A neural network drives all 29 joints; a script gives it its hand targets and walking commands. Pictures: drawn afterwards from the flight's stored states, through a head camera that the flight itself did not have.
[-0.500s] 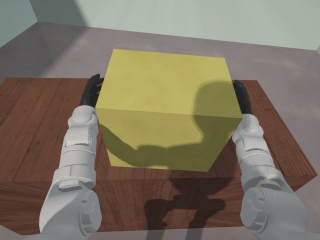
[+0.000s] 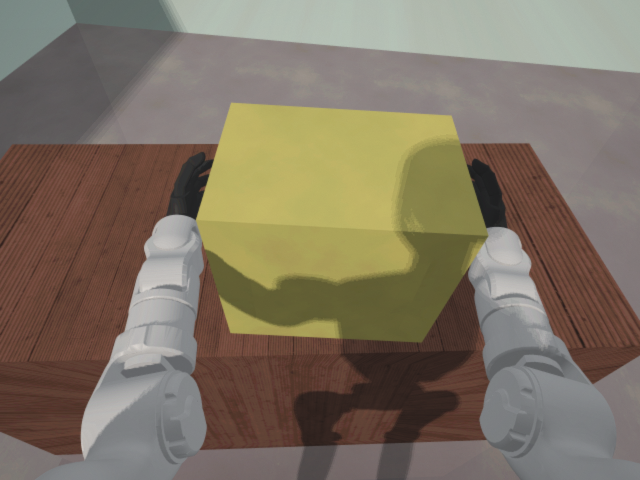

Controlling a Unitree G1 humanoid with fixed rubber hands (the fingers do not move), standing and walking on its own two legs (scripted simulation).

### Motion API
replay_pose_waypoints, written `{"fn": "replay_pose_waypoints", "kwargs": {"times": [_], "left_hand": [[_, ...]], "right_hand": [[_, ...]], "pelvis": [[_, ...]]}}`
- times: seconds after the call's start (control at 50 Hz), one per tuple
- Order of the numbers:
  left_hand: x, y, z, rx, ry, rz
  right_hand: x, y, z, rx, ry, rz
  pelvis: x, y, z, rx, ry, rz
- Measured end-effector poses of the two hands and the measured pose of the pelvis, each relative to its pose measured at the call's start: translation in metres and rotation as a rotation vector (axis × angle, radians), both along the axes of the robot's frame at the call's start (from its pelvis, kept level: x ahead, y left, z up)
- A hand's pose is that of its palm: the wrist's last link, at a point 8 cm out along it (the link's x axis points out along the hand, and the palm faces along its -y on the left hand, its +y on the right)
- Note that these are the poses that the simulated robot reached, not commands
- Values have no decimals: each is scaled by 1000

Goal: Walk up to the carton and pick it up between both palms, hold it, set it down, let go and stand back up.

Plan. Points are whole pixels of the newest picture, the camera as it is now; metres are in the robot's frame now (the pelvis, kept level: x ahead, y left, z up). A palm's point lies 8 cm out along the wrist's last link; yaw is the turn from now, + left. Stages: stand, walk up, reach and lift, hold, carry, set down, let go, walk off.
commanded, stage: set down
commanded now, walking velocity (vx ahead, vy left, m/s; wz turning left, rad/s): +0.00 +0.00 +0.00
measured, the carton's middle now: (333, 231) +0.43 +0.02 +0.05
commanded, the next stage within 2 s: none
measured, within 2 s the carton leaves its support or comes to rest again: rests again in 0.76 s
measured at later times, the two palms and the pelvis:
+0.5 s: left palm (195, 221) +0.41 +0.21 +0.08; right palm (478, 228) +0.43 -0.17 +0.08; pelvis +0.00 +0.00 +0.00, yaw -1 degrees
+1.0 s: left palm (197, 235) +0.41 +0.21 +0.06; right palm (476, 240) +0.42 -0.17 +0.06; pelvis +0.00 +0.00 +0.00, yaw +0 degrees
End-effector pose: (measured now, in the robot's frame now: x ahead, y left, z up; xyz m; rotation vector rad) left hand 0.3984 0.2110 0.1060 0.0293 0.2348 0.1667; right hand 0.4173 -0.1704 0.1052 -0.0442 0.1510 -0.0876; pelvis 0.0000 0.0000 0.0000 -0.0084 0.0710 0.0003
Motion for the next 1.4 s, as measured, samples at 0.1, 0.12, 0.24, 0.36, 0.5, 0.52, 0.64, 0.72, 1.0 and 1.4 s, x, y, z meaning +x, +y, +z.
{"fn": "replay_pose_waypoints", "kwargs": {"times": [0.1, 0.12, 0.24, 0.36, 0.5, 0.52, 0.64, 0.72, 1.0, 1.4], "left_hand": [[3, 0, -5, -1, 10, 1], [4, 0, -7, -1, 12, 1], [8, -1, -13, -3, 25, 2], [12, -2, -20, -5, 36, 2], [14, -3, -27, -3, 38, 1], [14, -3, -29, -4, 39, 1], [13, -3, -37, -6, 45, 1], [12, -3, -41, -6, 47, 1], [7, -3, -48, -4, 48, -4], [5, -3, -52, -5, 38, -5]], "right_hand": [[3, 0, -5, 0, 10, 0], [4, 0, -6, 0, 12, 0], [8, -1, -13, 0, 24, 0], [12, -2, -19, 1, 36, 1], [14, -3, -26, -3, 37, 3], [14, -3, -27, -3, 38, 3], [13, -3, -35, -4, 44, 3], [12, -3, -39, -3, 46, 3], [6, -3, -43, 1, 47, -1], [3, -3, -45, 2, 39, -3]], "pelvis": [[1, 0, 0, 0, 20, -2], [1, 0, 0, 0, 24, -3], [3, 0, -1, 1, 49, -6], [4, 0, -2, 1, 75, -9], [4, 0, -3, 1, 99, -11], [4, 0, -3, 1, 102, -12], [4, 0, -3, 1, 122, -12], [2, 0, -4, 0, 133, -11], [-4, 2, -4, -1, 147, -8], [-6, 4, -4, 0, 146, -6]]}}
